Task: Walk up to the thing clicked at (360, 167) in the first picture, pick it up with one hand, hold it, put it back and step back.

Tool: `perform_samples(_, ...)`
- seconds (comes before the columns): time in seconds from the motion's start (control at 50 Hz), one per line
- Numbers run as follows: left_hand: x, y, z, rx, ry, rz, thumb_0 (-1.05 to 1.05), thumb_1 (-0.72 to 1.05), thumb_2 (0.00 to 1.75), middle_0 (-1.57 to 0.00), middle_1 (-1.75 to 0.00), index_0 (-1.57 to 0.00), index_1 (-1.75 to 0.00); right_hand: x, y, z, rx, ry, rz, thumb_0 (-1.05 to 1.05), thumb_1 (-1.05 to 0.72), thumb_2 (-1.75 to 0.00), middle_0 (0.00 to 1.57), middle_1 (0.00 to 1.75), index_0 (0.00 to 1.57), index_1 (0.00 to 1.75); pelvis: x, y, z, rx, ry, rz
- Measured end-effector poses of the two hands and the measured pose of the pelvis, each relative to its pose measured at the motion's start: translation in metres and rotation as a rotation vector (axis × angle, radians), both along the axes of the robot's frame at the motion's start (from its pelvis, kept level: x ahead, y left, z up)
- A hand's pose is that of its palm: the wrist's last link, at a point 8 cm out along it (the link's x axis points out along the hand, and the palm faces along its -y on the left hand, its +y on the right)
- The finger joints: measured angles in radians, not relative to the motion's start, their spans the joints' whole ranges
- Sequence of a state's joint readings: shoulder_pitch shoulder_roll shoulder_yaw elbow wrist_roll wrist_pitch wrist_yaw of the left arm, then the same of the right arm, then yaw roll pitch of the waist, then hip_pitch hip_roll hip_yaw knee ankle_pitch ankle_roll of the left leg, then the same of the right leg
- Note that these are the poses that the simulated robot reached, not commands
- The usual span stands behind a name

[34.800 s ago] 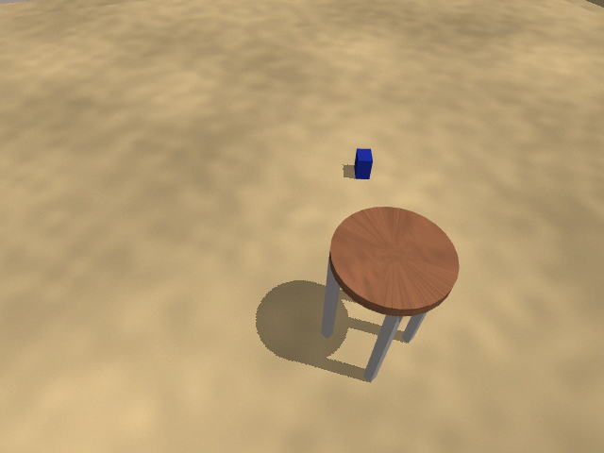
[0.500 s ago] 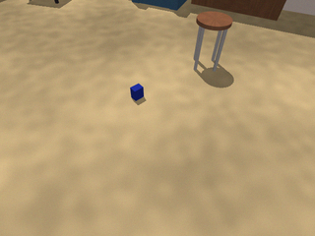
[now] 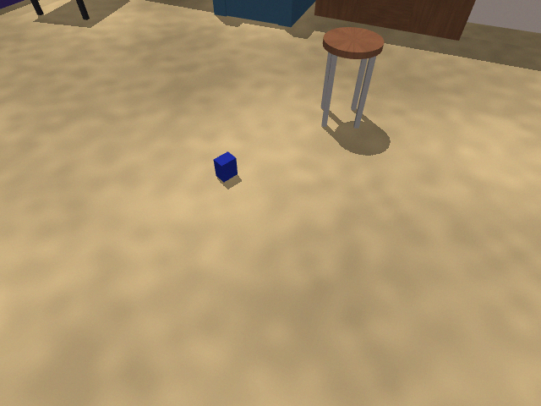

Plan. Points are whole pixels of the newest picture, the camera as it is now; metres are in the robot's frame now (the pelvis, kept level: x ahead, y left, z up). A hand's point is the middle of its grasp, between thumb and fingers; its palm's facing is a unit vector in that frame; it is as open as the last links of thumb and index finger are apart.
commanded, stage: walk up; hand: left
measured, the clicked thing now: (225, 167) +1.37 +0.22 -0.72
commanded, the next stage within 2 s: none
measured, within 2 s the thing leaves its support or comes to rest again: neither
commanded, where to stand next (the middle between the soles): +1.02 +0.00 m, yaw +0 degrees
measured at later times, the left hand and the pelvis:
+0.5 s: hand (131, 396) +0.18 +0.24 -0.15, palm faces +0.04 -0.93 -0.37, open 7.4 cm; pelvis +0.16 -0.04 -0.01, yaw +2 degrees
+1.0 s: hand (162, 234) +0.51 +0.25 -0.15, palm faces -0.07 -0.91 -0.40, open 7.4 cm; pelvis +0.41 -0.03 -0.03, yaw -1 degrees
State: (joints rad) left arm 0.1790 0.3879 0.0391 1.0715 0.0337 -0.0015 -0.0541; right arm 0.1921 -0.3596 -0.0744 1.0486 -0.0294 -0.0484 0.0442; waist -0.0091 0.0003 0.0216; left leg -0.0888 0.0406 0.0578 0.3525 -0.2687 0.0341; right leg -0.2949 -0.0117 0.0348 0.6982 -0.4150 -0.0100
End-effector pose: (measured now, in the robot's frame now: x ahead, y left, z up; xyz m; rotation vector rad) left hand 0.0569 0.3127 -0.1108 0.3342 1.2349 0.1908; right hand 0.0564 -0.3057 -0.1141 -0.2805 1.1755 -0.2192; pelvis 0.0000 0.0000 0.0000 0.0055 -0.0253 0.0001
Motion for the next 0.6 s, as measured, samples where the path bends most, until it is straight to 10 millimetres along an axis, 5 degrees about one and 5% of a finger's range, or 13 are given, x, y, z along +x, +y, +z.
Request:
perform_samples(0.1,0.029,-0.005,0.01,0.035,-0.028,-0.032,0.01,0.9,0.9,-0.2,-0.3,-0.2,-0.3,-0.013,-0.038,-0.005,-0.021,0.057,-0.036,0.01,-0.9,-0.9,0.2,0.3,0.2,0.3,0.021,-0.023,-0.005,0.012,-0.015,-0.023)
perform_samples(0.2,0.05,-0.018,0.009,0.097,-0.095,-0.013,0.01,0.9,0.9,-0.2,-0.3,-0.2,-0.3,0.009,-0.077,-0.026,-0.047,0.104,-0.039,0.01,-0.9,-0.9,0.2,0.3,0.2,0.3,0.049,-0.047,-0.024,-0.012,-0.034,-0.016)
perform_samples(0.38,0.069,-0.042,0.015,0.051,-0.057,0.048,0.01,0.9,0.9,-0.2,-0.3,-0.2,-0.3,0.106,-0.072,-0.005,-0.002,0.014,0.041,0.01,-0.9,-0.9,0.2,0.3,0.2,0.3,0.108,-0.052,-0.005,-0.032,-0.03,0.006)
perform_samples(0.6,0.173,-0.009,-0.027,-0.001,-0.041,0.046,0.01,0.9,0.9,-0.21,-0.31,-0.21,-0.3,0.242,-0.036,0.004,-0.062,-0.028,0.115,0.01,-0.9,-0.9,0.2,0.3,0.2,0.3,0.216,-0.019,-0.025,-0.033,-0.014,0.029)
